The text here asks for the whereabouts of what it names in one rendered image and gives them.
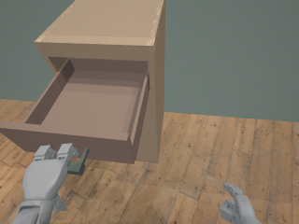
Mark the right robot hand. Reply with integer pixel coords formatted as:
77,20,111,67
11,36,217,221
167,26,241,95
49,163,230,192
220,182,256,224

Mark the handle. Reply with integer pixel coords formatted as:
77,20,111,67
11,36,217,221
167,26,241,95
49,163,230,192
47,144,90,175

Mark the left robot hand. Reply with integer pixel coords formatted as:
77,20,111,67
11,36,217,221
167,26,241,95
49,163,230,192
22,143,79,211

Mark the cabinet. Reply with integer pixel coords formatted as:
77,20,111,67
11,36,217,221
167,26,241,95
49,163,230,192
34,0,166,163

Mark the robot left forearm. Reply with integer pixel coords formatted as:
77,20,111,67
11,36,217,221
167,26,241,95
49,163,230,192
12,199,54,224

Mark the drawer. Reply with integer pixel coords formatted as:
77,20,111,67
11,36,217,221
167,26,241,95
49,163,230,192
0,57,150,164

